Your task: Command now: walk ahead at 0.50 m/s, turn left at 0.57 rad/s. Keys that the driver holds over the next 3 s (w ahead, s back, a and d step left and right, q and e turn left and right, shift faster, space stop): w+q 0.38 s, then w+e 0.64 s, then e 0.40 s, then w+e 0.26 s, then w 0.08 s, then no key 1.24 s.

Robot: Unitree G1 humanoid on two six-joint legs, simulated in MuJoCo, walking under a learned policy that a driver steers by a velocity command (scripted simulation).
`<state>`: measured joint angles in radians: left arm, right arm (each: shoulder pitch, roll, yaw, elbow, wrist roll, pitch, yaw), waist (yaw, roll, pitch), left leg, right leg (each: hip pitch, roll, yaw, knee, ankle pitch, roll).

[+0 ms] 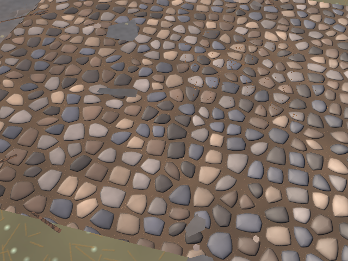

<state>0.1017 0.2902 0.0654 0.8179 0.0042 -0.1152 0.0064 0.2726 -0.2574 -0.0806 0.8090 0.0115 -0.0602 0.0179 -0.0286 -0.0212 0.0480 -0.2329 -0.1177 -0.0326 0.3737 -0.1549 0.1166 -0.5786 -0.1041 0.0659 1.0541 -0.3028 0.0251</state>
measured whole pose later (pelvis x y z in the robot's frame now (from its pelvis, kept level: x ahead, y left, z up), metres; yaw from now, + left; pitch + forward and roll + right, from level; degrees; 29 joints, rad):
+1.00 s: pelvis +0.50 +0.06 +0.00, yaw +2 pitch +1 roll +2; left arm 0.19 0.32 0.08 0.76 -0.02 -0.03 -0.01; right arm 0.31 -0.27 -0.08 0.80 -0.01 -0.09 0.00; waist -0.05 -0.06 0.00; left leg -0.10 0.00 0.14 0.28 -0.21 0.02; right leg -0.68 -0.10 0.05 1.01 -0.18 0.02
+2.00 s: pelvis +0.81 -0.01 +0.00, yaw -27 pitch +2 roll +0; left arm 0.12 0.27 0.06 0.63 -0.01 -0.02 -0.03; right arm 0.36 -0.27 -0.05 0.81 0.01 -0.04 -0.01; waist -0.09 -0.03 0.01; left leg -0.09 0.03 0.03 0.37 -0.32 -0.02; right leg -0.51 -0.01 0.03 0.63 -0.14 0.02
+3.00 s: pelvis +0.90 -0.05 -0.01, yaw -28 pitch -2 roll +0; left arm 0.14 0.23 0.05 1.05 0.00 0.03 0.04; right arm 0.22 -0.23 -0.02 0.97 -0.01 -0.01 -0.03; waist 0.00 0.00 0.05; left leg -0.15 0.01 0.01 0.50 -0.32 -0.01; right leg -0.21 -0.01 0.03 0.50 -0.26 0.02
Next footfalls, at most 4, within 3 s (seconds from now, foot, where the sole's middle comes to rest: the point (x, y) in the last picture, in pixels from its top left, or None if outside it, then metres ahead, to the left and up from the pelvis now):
0.28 right None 0.35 -0.14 -0.78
0.74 left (128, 252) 0.50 0.17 -0.78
1.22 right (191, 186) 0.77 -0.08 -0.78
1.66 left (143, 174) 0.84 0.13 -0.78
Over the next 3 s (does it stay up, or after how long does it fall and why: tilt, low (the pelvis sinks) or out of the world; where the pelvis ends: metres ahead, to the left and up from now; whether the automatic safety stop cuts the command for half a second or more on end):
stays up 0.90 -0.05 -0.01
